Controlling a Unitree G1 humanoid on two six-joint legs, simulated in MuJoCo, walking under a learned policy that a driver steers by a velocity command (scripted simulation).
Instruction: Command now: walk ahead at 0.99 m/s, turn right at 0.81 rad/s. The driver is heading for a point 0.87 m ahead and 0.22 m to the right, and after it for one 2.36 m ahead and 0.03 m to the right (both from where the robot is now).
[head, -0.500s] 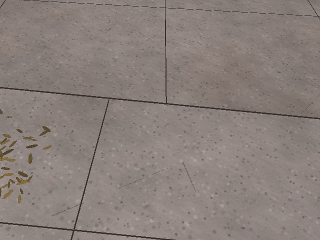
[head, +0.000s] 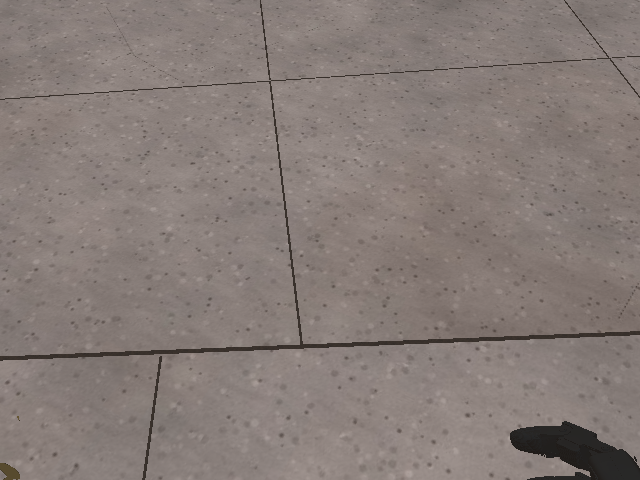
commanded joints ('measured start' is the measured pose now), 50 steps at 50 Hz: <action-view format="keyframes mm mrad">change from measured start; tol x64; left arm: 1 -92 162 45 -95 -15 -35 -2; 50 -220 69 11 -154 8 16 96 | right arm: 1 -129 -75 -12 -94 26 -2 10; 50 133 -167 -139 -17 73 -70 43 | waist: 1 -14 -29 121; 50 -55 -93 -56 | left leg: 1 235 -47 112 -257 257 -24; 11 1153 388 -775 -668 -625 188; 29 690 148 379 -379 1278 38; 33 -133 -127 95 784 -369 -36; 50 336 -175 114 -478 426 35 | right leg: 1 -356 -198 265 -249 173 -97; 8 -94 -199 265 342 756 25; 11 -679 -126 13 1074 -202 45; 29 -169 -98 -314 426 118 -56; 33 599 -487 562 170 571 -357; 50 -127 -252 20 391 593 64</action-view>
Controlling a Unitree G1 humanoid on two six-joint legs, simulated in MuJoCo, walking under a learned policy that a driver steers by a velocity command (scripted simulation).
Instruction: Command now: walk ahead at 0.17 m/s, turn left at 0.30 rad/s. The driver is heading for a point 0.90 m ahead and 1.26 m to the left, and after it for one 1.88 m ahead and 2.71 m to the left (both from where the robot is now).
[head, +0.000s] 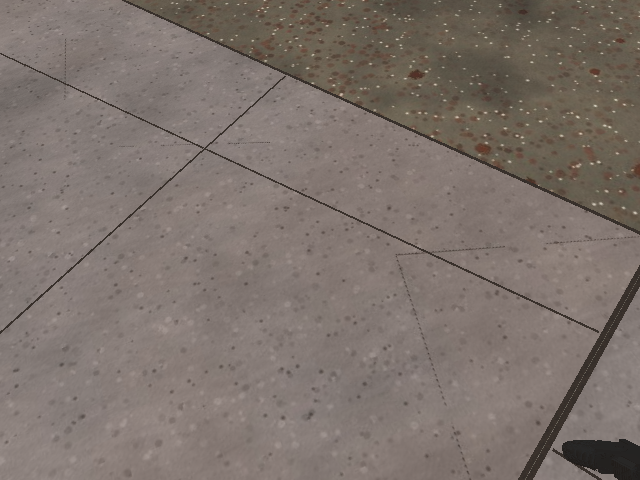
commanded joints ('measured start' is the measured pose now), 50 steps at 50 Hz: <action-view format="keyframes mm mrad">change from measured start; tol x64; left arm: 1 -43 126 33 -49 12 6 12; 50 -219 101 70 -201 17 -10 -56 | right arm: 1 238 -143 -57 -1 3 -13 25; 50 254 -296 -119 -156 -41 126 -49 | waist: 1 -150 -149 -125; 50 -137 202 -250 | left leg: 1 320 -42 60 -38 -28 50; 3 857 320 -553 55 604 321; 5 846 380 -743 -61 -91 406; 31 -1 -163 -378 251 -852 27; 50 641 357 -513 -65 178 366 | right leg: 1 -104 -219 14 291 923 59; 3 -606 16 -36 1040 -235 199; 32 69 -450 431 -365 260 -75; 50 -656 -152 11 651 -93 185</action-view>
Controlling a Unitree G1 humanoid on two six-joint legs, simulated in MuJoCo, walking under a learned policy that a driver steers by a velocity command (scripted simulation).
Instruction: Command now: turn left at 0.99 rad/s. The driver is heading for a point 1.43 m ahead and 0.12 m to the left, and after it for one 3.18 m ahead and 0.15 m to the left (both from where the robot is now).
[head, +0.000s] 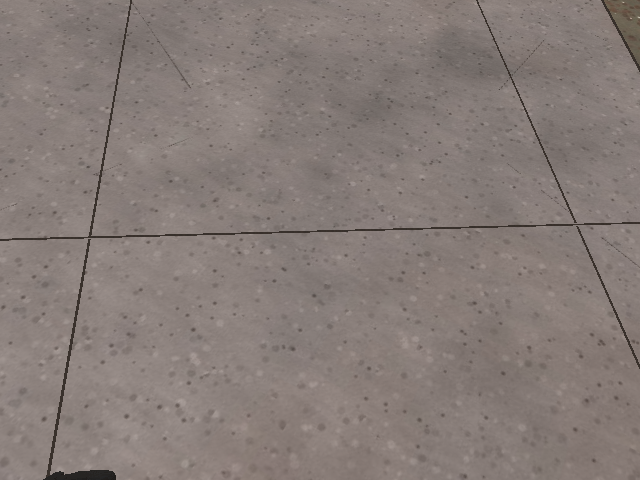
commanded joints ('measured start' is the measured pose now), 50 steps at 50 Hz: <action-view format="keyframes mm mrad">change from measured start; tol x32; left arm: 1 -58 121 23 -117 -6 -5 8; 33 432 203 -7 129 11 -33 -27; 50 -20 28 -64 -60 15 28 -106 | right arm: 1 43 -253 -87 -75 -20 -25 -17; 32 -392 -34 47 -81 -30 -53 78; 38 256 -293 -40 76 -77 -86 -24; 50 61 -20 26 223 -26 -144 -20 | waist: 1 -38 195 -204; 33 110 -175 68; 38 -167 263 -452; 50 37 106 121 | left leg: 1 385 263 -458 -211 506 260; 6 203 127 -429 -295 -240 164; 15 -198 -8 -449 -225 -421 120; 19 -668 -80 -138 583 -157 13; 35 153 -105 127 -69 7 4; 38 865 448 -642 -278 -658 107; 50 270 186 242 -503 403 27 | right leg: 1 -389 59 174 321 -91 0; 16 493 73 94 -438 53 -17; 19 426 -426 894 -801 -602 -148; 32 251 -154 280 -817 243 -202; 36 135 -105 180 -327 849 -178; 38 -344 67 111 297 -80 -150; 50 -417 -76 10 109 354 -137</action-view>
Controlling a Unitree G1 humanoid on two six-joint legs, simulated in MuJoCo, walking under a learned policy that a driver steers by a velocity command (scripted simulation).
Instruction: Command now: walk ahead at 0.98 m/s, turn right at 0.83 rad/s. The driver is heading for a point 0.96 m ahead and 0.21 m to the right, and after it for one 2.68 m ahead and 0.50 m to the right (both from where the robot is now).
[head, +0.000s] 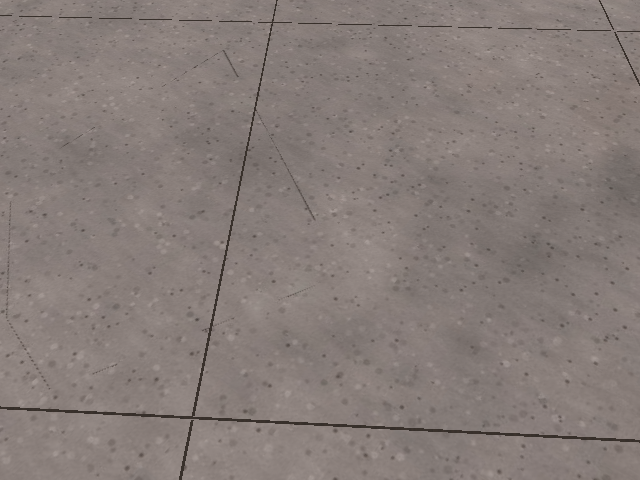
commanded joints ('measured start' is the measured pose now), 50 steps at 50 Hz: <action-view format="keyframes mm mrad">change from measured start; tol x64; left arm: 1 -121 -29 -38 -124 0 -10 -26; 50 280 227 15 -98 50 -75 93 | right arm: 1 -128 -42 5 -54 1 -33 -4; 50 36 -67 -12 -102 55 -1 19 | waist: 1 67 113 189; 50 175 -198 -302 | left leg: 1 -202 213 37 -197 598 76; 6 -108 269 60 378 1540 66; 9 -867 -39 -100 1464 -123 -18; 24 -500 41 -188 335 481 -17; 30 346 472 -1064 16 -382 141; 43 -507 172 -446 -217 347 212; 50 -863 -15 -288 1091 -24 132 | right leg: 1 46 -10 -55 -205 107 -29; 9 1244 -129 664 -652 -106 -357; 27 663 86 444 -583 749 -66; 31 82 175 203 267 -222 -32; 47 901 119 6 -561 -20 44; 50 1100 -391 880 -915 -709 -58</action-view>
